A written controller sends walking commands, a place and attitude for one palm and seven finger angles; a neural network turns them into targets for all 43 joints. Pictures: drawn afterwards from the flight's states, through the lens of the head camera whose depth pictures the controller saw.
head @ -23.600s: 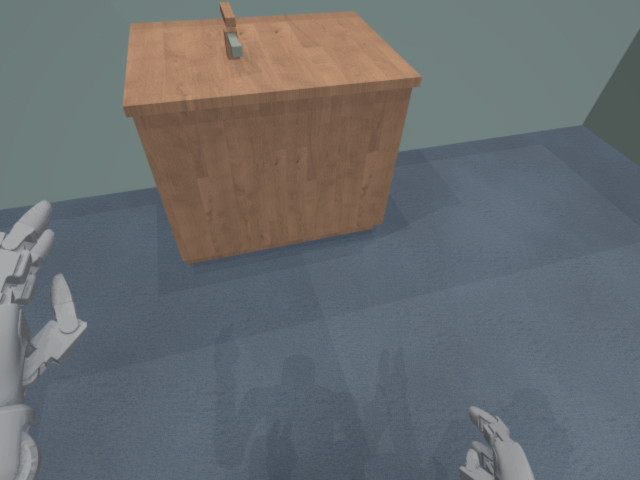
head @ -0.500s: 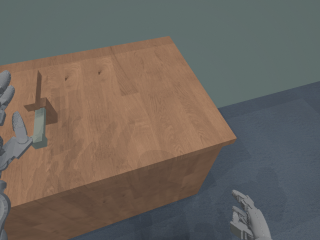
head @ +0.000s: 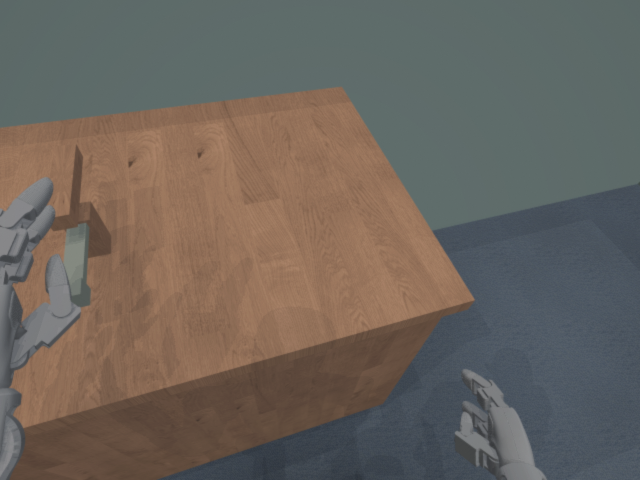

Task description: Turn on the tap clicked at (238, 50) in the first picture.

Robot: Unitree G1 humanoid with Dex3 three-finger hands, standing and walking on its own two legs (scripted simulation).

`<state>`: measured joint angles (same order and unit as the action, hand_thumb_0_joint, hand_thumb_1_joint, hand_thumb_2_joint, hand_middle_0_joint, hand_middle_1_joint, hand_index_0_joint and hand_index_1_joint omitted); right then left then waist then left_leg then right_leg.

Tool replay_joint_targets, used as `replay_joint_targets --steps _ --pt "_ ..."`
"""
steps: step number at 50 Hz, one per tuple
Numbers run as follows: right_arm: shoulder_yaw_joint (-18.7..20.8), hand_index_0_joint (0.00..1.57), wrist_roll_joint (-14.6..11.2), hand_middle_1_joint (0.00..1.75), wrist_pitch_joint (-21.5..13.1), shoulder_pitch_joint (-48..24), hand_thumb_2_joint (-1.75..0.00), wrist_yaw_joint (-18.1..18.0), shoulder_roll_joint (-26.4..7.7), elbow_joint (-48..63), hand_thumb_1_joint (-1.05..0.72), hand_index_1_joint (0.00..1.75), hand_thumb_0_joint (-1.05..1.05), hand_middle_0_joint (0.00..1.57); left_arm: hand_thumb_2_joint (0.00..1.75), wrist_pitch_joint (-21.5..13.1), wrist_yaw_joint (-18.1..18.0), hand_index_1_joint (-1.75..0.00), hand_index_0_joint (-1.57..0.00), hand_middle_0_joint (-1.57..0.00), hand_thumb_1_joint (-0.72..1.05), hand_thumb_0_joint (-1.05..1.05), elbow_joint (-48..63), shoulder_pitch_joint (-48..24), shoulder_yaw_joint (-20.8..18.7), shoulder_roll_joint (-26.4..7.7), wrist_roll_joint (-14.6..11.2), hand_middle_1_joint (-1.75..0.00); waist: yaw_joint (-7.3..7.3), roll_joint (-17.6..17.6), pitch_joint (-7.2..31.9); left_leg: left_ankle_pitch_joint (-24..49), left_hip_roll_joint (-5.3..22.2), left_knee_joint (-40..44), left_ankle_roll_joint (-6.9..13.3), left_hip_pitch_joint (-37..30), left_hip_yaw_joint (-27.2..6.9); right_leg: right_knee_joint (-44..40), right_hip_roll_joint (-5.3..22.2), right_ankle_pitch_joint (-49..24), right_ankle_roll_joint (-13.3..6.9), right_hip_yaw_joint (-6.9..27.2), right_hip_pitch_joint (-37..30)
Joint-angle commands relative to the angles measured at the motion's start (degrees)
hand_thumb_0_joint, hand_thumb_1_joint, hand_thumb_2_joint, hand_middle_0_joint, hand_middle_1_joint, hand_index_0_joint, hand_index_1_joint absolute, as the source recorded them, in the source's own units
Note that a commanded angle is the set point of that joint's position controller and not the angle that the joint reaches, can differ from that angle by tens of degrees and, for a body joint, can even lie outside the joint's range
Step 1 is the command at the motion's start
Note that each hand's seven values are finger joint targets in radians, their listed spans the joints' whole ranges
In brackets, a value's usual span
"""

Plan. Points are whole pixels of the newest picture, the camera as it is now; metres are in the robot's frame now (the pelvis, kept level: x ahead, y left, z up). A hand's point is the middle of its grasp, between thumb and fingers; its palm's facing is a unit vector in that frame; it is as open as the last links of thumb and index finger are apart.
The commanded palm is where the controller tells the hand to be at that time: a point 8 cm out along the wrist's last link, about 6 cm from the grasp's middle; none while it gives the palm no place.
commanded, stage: come to a stop and stand still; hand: left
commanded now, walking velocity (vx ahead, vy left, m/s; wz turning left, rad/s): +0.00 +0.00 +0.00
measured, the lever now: (73, 294) +0.30 +0.33 +0.04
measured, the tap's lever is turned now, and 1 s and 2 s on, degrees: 0 0 0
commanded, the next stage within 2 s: look again from close up in 0.12 s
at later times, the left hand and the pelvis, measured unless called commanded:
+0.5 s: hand (61, 328) +0.21 +0.25 +0.15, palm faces +0.36 -0.85 -0.38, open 7.4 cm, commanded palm +0.14 +0.28 +0.17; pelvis -0.01 +0.00 +0.00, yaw +1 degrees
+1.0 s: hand (78, 408) +0.15 +0.22 +0.13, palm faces +0.44 -0.82 -0.36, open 7.4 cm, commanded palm +0.12 +0.27 +0.16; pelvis -0.03 -0.05 -0.02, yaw +5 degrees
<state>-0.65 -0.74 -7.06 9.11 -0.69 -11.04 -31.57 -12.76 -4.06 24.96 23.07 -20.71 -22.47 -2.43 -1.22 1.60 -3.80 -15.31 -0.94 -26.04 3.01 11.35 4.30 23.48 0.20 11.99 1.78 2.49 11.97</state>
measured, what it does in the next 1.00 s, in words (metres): shifts its weight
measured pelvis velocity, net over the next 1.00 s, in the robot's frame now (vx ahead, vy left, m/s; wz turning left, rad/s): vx -0.03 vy -0.05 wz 0.08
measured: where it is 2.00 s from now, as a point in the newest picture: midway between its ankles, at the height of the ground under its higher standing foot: outside the picture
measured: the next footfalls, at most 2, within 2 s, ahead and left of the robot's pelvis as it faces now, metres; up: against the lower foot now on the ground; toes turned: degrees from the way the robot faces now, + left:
none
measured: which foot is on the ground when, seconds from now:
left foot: down 0.00-1.00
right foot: down 0.00-1.00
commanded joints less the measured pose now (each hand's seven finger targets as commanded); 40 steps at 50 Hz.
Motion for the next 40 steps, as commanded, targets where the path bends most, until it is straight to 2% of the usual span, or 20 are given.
replay_joint_targets --steps 1,5,6,10,11,15,16,23,25,26,29,30,31,32,33,34,35,36,38,40 --pt "2.4 0.2 0.0 0.3 -2.3 -3.0 -0.9 -0.9 -7.4 8.4 -0.9 0.3 0.0 0.2 0.9 -3.7 -1.0 -0.3 -0.2 -0.2 0.9 0.0 14.3 -3.8 -6.8 -9.2 -0.7 -0.3 -0.53 -5.4 12.5 21.5 6.1 3.6 -2.6 -5.2 -4.5 -0.3 2.5 -17.6 -2.7 -1.0 -4.1" --pt "2.3 0.2 -0.3 0.3 -2.8 -3.7 -0.9 -0.9 -7.2 8.7 -0.9 0.3 0.0 0.2 0.9 -3.3 -1.5 -0.3 -0.2 -0.2 0.9 0.0 17.1 -3.8 -7.3 -10.2 -0.5 -0.3 -0.68 -7.3 12.9 20.6 6.0 3.5 -2.9 -6.1 -4.3 -0.4 2.7 -17.6 -2.8 -0.2 -4.2" --pt "2.2 0.2 0.1 0.3 -2.5 -2.7 -0.9 -0.9 -7.4 8.3 -0.9 0.3 0.0 0.2 0.9 -3.4 -1.3 -0.3 -0.2 -0.2 0.9 0.0 15.7 -3.5 -5.1 -7.8 -0.7 -0.3 -0.48 -6.8 12.4 19.5 6.0 4.1 -2.8 -5.0 -4.7 -0.8 2.5 -16.7 -2.9 -0.6 -4.3" --pt "2.3 0.2 -0.2 0.3 -2.5 -3.1 -0.9 -1.0 -7.4 8.0 -0.9 0.3 0.0 0.2 0.9 -3.0 -1.9 -0.3 -0.2 -0.2 0.9 0.0 14.2 -3.6 -7.3 -9.8 -0.4 -0.3 -0.51 -6.5 11.7 17.3 6.1 4.6 -3.2 -5.0 -4.9 -1.3 2.7 -16.1 -2.9 -0.1 -4.1" --pt "2.2 0.2 0.1 0.3 -2.1 -2.4 -0.9 -1.0 -7.5 7.8 -0.9 0.3 0.0 0.2 0.9 -3.0 -1.5 -0.3 -0.2 -0.2 0.9 0.0 12.2 -3.4 -4.7 -7.1 -0.6 -0.3 -0.34 -5.7 11.0 15.7 6.1 5.1 -2.9 -4.0 -4.9 -1.9 2.6 -14.9 -2.8 -0.4 -3.8" --pt "2.3 0.2 -0.4 0.3 -2.0 -3.5 -0.9 -1.2 -7.4 8.0 -0.9 0.3 0.0 0.2 0.9 -2.8 -1.7 -0.3 -0.2 -0.2 0.9 0.0 12.0 -4.2 -6.2 -8.9 -0.4 -0.3 -0.35 -5.4 9.6 12.4 6.2 6.1 -3.0 -3.4 -5.2 -2.5 2.7 -13.1 -2.8 0.1 -3.4" --pt "2.2 0.2 0.0 0.3 -1.8 -2.7 -0.9 -1.2 -7.7 7.7 -0.9 0.3 0.0 0.2 0.9 -3.0 -1.3 -0.3 -0.2 -0.2 0.9 0.0 10.7 -4.1 -4.3 -7.0 -0.5 -0.3 -0.31 -4.6 9.5 11.0 6.1 6.6 -2.8 -2.3 -5.4 -2.9 2.5 -12.0 -2.7 -0.5 -3.7" --pt "2.5 0.2 -0.3 0.3 -2.4 -2.8 -0.9 -1.1 -7.7 8.5 -0.9 0.3 0.0 0.2 0.9 -3.7 -1.6 -0.3 -0.2 -0.2 0.9 0.0 13.8 -4.1 -5.0 -8.3 -0.3 -0.3 -0.36 -5.7 9.4 7.1 6.2 7.5 -2.4 -1.1 -6.1 -2.4 2.6 -9.6 -2.7 -0.3 -4.7" --pt "2.4 0.2 -0.4 0.3 -2.4 -3.5 -0.9 -1.3 -7.5 8.3 -0.9 0.3 0.0 0.2 0.9 -3.7 -2.0 -0.3 -0.2 -0.2 0.9 0.0 14.3 -3.2 -7.3 -10.3 -0.1 -0.3 -0.5 -5.5 9.7 6.6 6.0 7.2 -2.3 -1.2 -6.0 -2.8 2.7 -9.5 -2.8 -0.1 -4.7" --pt "2.4 0.2 -0.1 0.3 -2.2 -2.7 -0.9 -1.3 -7.7 8.1 -0.9 0.3 0.0 0.2 0.9 -3.8 -1.7 -0.3 -0.2 -0.2 0.9 0.0 12.4 -2.4 -5.5 -8.1 -0.4 -0.3 -0.38 -4.8 9.2 6.1 5.9 7.5 -2.2 -0.6 -6.1 -3.2 2.5 -9.2 -2.8 -0.3 -4.6" --pt "2.8 0.2 -0.3 0.3 -2.4 -2.2 -0.9 -1.3 -7.8 8.1 -0.9 0.3 0.0 0.2 0.9 -3.9 -1.7 -0.3 -0.2 -0.2 0.9 0.0 12.8 -2.4 -6.4 -8.9 -0.5 -0.3 -0.24 -4.9 9.5 6.3 6.0 6.7 -2.1 -0.9 -6.1 -3.2 2.9 -9.7 -2.9 0.7 -4.6" --pt "-7.0 0.2 -3.5 0.3 -0.4 10.4 -0.9 -6.0 -12.7 14.8 -0.9 0.3 0.0 0.2 0.9 -10.2 -3.6 -0.3 -0.2 -0.2 0.9 0.0 32.5 -51.6 -19.4 -52.3 0.5 -0.3 3.84 -19.7 8.3 -2.0 5.1 6.0 -1.3 11.4 -9.6 7.0 -2.6 5.7 1.3 -2.3 -11.1" --pt "2.9 0.2 4.3 0.3 -1.9 -1.3 -0.9 -4.8 -7.7 3.7 -0.9 0.3 0.0 0.2 0.9 0.7 -0.3 -0.3 -0.2 -0.2 0.9 0.0 -0.8 -34.8 -18.5 -23.6 8.2 -0.3 -3.47 -13.1 14.0 13.2 3.8 4.2 -6.3 -4.7 -6.7 8.6 -2.9 -2.1 -4.3 -5.7 -1.5" --pt "3.0 0.2 2.9 0.3 -2.8 1.0 -0.9 -1.0 -10.7 5.2 -0.9 0.3 0.0 0.2 0.9 2.4 1.8 -0.3 -0.2 -0.2 0.9 0.0 -2.7 -25.6 -8.0 -16.5 2.2 -0.3 0.61 -8.4 10.3 28.6 3.0 4.0 -8.8 -4.1 -8.0 5.0 -3.4 -5.4 -4.0 -8.6 2.5" --pt "4.7 0.2 1.4 0.3 -1.7 2.1 -0.9 -0.5 -13.2 3.6 -0.9 0.3 0.0 0.2 0.9 4.5 3.0 -0.3 -0.2 -0.2 0.9 0.0 -1.7 -18.2 -12.2 -16.4 0.6 -0.3 -1.54 -8.4 20.2 38.0 4.3 -0.6 -7.6 -12.4 -5.9 6.3 -4.1 -9.7 -3.1 -7.8 3.9" --pt "4.0 0.2 1.0 0.3 -2.2 -1.0 -0.9 -0.9 -12.0 4.6 -0.9 0.3 0.0 0.2 0.9 7.8 6.3 -0.3 -0.2 -0.2 0.9 0.0 0.1 -16.6 -8.4 -9.9 -4.7 -0.3 -3.39 -10.1 22.1 37.9 3.0 -2.0 -7.1 -13.4 -5.0 5.3 -2.7 -9.5 -3.0 -7.3 3.4" --pt "3.4 0.2 -0.6 0.3 -2.2 -1.8 -0.9 -0.8 -11.8 4.1 -0.9 0.3 0.0 0.2 0.9 11.6 8.2 -0.3 -0.2 -0.2 0.9 0.0 -4.5 -10.4 -8.9 -7.7 -8.6 -0.3 -3.19 -9.6 20.7 35.9 3.1 -2.0 -7.1 -13.7 -4.9 5.4 -3.1 -9.7 -2.9 -7.7 3.7" --pt "3.1 0.2 -1.0 0.3 -2.6 -3.5 -0.9 -0.4 -12.6 3.9 -0.9 0.3 0.0 0.2 0.9 13.7 10.0 -0.3 -0.2 -0.2 0.9 0.0 -1.6 -8.7 -7.1 -7.1 -10.2 -0.3 -4.35 -7.3 17.8 32.5 2.8 -1.8 -6.4 -9.9 -4.5 4.8 -2.0 -12.1 -2.9 -8.6 2.4" --pt "2.5 0.2 -1.8 0.3 -2.5 -6.3 -0.9 0.2 -12.4 5.0 -0.9 0.3 0.0 0.2 0.9 16.5 11.4 -0.3 -0.2 -0.2 0.9 0.0 2.2 -5.2 -4.5 -7.3 -8.7 -0.3 -4.14 -4.9 13.2 23.9 2.1 -0.7 -4.7 -4.8 -4.4 5.4 -2.0 -11.1 -2.8 -9.2 2.5" --pt "1.8 0.2 -1.9 0.3 -2.4 -8.7 -0.9 0.5 -11.3 6.8 -0.9 0.3 0.0 0.2 0.9 15.7 9.5 -0.3 -0.2 -0.2 0.9 0.0 7.6 -4.2 -3.6 -8.3 -4.8 -0.3 -3.57 -4.7 9.7 15.5 1.6 -0.2 -3.1 -1.2 -3.7 6.1 -2.5 -7.1 -2.9 -8.6 3.9"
